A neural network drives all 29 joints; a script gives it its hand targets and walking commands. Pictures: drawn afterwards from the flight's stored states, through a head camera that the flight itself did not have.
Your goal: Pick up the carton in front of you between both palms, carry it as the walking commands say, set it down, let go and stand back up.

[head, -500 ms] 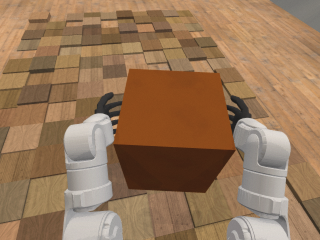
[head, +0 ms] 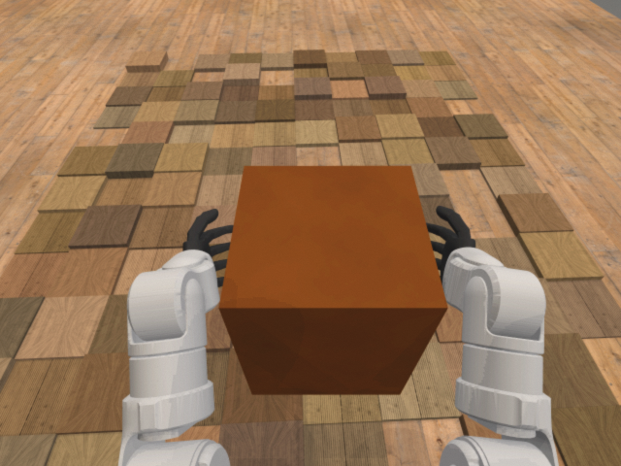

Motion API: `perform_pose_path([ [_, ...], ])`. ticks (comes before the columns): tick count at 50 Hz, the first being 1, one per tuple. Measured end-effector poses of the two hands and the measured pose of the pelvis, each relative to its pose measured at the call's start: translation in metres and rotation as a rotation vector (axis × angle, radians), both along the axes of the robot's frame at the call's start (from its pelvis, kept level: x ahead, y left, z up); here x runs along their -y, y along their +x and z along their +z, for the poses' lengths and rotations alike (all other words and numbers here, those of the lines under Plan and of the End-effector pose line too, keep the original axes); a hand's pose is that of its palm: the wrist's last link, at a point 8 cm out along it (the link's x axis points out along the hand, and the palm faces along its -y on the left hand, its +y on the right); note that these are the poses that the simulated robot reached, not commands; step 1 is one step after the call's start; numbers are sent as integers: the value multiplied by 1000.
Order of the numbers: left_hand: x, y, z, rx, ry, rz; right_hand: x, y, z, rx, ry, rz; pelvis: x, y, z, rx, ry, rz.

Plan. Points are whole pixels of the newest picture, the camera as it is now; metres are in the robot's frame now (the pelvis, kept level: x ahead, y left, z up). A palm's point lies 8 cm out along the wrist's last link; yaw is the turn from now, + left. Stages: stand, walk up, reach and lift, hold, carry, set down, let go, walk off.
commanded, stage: carry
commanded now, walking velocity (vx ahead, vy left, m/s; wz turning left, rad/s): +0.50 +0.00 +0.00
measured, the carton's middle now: (326, 287) +0.36 +0.01 +0.05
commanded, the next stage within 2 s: none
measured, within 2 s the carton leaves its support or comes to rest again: neither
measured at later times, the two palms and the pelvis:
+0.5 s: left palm (296, 92) +0.71 +0.07 +0.14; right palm (468, 114) +0.66 -0.22 +0.13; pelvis +0.36 -0.01 +0.03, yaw -4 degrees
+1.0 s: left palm (297, 16) +1.06 +0.10 +0.15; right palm (424, 24) +1.03 -0.20 +0.15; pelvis +0.70 -0.03 +0.00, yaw -5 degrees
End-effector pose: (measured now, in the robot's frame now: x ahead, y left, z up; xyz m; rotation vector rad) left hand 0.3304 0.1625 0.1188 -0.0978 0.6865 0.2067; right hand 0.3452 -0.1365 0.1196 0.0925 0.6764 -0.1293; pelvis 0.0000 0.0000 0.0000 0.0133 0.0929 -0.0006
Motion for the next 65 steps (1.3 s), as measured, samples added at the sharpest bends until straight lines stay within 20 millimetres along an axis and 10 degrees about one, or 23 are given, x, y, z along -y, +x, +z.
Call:
perform_pose_path([
  [18,43,283,-23,-25,3,-155,41,235,-30,-32,-10,-144,-8,267,14,9,74,-64],
  [25,89,381,21,106,-23,-195,85,316,12,101,34,-234,7,360,35,1,33,-71],
  [31,104,463,35,200,35,-156,104,426,35,190,-32,-114,47,453,6,46,35,-74],
  [40,80,549,11,15,38,-47,81,543,9,9,21,-34,64,561,11,4,3,-74],
  [53,72,769,24,124,1,-179,72,716,21,114,-52,-149,25,731,1,-7,-17,-86],
  [65,82,880,22,48,-55,-136,81,833,34,46,-18,-172,29,860,34,-12,-38,-54],
])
